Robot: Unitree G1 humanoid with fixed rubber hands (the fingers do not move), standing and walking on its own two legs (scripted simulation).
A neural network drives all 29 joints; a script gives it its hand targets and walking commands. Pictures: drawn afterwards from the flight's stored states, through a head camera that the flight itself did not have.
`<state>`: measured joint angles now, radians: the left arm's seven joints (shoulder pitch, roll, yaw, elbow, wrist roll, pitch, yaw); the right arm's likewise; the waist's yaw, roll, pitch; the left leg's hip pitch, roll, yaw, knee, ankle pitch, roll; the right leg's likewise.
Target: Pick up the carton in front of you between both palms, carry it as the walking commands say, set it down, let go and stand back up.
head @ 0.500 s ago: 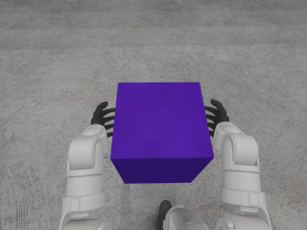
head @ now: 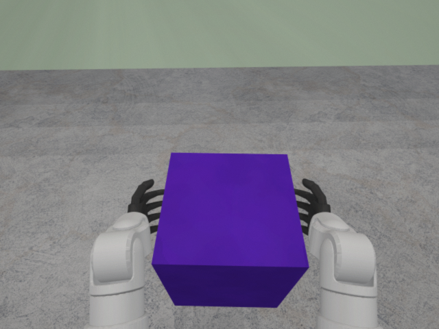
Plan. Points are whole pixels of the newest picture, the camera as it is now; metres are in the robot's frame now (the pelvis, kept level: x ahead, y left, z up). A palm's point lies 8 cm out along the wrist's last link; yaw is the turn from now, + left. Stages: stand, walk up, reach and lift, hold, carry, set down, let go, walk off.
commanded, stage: carry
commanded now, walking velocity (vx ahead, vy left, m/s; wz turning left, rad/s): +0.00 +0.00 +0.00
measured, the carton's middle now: (227, 235) +0.29 +0.00 +0.02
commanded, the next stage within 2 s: none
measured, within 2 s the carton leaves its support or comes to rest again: neither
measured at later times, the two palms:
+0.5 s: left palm (158, 160) +0.41 +0.14 +0.11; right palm (304, 161) +0.41 -0.16 +0.11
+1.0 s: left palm (158, 169) +0.40 +0.14 +0.10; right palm (305, 168) +0.40 -0.16 +0.10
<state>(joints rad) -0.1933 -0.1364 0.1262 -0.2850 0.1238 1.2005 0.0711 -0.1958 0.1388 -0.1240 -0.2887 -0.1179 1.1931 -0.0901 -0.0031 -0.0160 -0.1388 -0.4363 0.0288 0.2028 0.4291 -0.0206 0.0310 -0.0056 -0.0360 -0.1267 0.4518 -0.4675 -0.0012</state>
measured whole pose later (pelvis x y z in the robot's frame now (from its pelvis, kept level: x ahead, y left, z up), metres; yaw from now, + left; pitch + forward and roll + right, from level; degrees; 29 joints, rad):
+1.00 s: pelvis +0.14 -0.01 +0.01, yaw +0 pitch +2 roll +0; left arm -0.14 -0.13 0.10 -0.27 0.14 1.22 0.07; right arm -0.15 0.13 -0.10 -0.26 -0.14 1.21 -0.08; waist 0.00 0.00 -0.15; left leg -0.25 0.07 0.17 0.55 -0.34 0.00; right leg -0.26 -0.06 -0.16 0.55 -0.33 -0.01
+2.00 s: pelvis +0.10 -0.01 +0.01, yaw +0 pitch +2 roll +0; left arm -0.19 -0.14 0.16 0.16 0.24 0.74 0.03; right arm -0.21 0.14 -0.17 0.18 -0.24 0.73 -0.03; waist 0.00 0.00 -0.11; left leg -0.30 0.07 0.17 0.52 -0.26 0.01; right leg -0.31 -0.06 -0.16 0.52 -0.24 -0.02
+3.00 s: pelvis +0.05 +0.00 -0.04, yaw +0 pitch +18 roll -1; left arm -0.70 -0.08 0.46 0.64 0.38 0.22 -0.05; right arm -0.65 0.21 -0.51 0.55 -0.36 0.23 -0.05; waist 0.00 -0.01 0.14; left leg -0.89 -0.06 -0.08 0.88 -0.30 0.01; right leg -0.88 0.06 0.05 0.85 -0.28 0.00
